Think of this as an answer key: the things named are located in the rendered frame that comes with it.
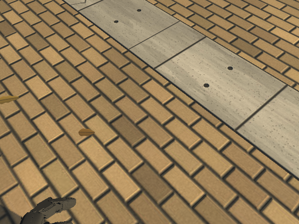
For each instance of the robot left hand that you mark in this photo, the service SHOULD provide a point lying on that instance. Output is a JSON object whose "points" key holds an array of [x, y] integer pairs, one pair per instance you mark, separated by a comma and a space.
{"points": [[48, 208]]}

